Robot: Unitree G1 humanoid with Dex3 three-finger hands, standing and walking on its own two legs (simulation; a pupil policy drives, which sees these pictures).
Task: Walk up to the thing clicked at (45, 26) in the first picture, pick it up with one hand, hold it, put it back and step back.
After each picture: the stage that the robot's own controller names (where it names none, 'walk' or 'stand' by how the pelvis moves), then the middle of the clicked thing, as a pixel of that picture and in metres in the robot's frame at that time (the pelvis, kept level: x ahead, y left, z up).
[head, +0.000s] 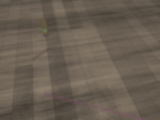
stand; (44, 27) +1.62 +0.54 -0.66
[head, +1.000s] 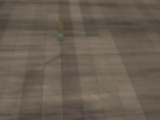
walk; (60, 32) +1.53 +0.27 -0.64
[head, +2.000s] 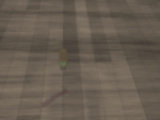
walk; (63, 60) +1.00 +0.17 -0.65
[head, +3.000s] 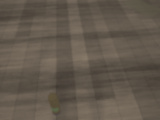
walk; (54, 104) +0.59 +0.23 -0.63
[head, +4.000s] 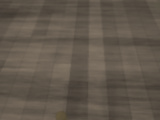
stand; out of the picture +0.41 +0.18 -0.63
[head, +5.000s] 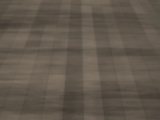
stand; out of the picture +0.37 +0.16 -0.65
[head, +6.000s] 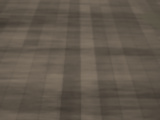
stand; out of the picture +0.38 +0.18 -0.66
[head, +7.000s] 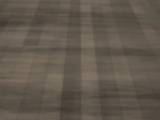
stand; out of the picture +0.37 +0.18 -0.66
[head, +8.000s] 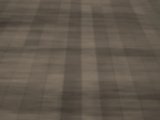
stand; out of the picture +0.37 +0.17 -0.66
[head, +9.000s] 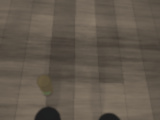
go down; (46, 86) +0.41 +0.19 -0.45
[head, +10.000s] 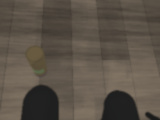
go down; (38, 63) +0.45 +0.22 -0.27
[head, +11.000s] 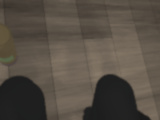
close in; (4, 49) +0.43 +0.25 -0.18
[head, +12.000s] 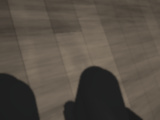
close; out of the picture +0.42 +0.27 -0.15
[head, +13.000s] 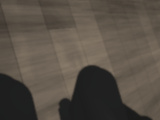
close; out of the picture +0.41 +0.28 -0.16
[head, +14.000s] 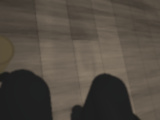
lift; out of the picture +0.34 +0.26 -0.13
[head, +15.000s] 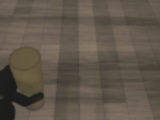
lift; (31, 84) +0.32 +0.17 +0.05
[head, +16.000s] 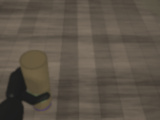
hold; (38, 85) +0.32 +0.15 +0.05
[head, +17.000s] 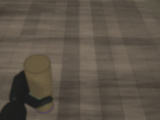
hold; (41, 89) +0.31 +0.15 +0.04
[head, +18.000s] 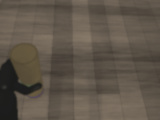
crouch; (30, 75) +0.36 +0.18 -0.01
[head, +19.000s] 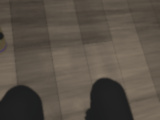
lower; out of the picture +0.49 +0.25 -0.03
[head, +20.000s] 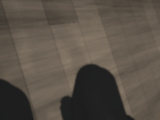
lower; out of the picture +0.45 +0.29 -0.15
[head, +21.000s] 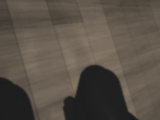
lower; out of the picture +0.42 +0.29 -0.16
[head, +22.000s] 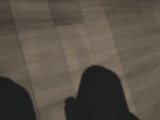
lower; out of the picture +0.43 +0.29 -0.15
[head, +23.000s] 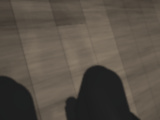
lower; out of the picture +0.41 +0.29 -0.16
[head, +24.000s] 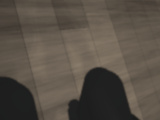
open; out of the picture +0.42 +0.27 -0.17
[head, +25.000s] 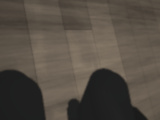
stand; out of the picture +0.41 +0.26 -0.17
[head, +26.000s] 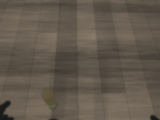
stand; (50, 100) +0.41 +0.19 -0.49
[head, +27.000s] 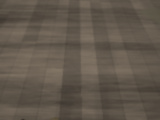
stand; out of the picture +0.40 +0.18 -0.60
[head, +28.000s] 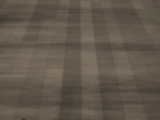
stand; out of the picture +0.39 +0.18 -0.60
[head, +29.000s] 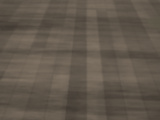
stand; out of the picture +0.41 +0.16 -0.65
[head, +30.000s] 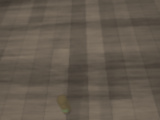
walk; (64, 105) +0.45 +0.20 -0.62
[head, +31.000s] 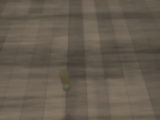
walk; (65, 81) +0.68 +0.17 -0.63
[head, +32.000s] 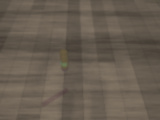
stand; (64, 60) +0.97 +0.21 -0.63
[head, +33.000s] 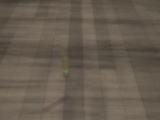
stand; (65, 67) +0.96 +0.19 -0.65
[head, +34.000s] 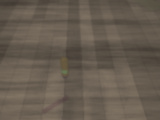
stand; (64, 68) +0.97 +0.19 -0.66
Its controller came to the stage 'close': yes
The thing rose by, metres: 0.68
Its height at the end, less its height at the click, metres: +0.00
